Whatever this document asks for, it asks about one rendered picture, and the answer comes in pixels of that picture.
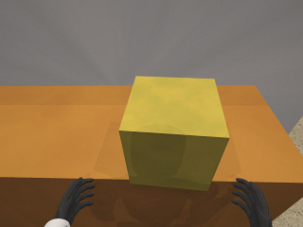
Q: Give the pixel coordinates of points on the robot right hand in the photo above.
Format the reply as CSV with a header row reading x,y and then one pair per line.
x,y
257,209

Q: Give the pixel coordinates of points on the robot left hand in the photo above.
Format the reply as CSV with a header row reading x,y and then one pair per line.
x,y
70,203

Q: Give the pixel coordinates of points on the carton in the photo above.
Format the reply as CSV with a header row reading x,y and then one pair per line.
x,y
173,132

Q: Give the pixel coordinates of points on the pedestal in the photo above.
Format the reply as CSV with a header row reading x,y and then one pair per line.
x,y
52,135

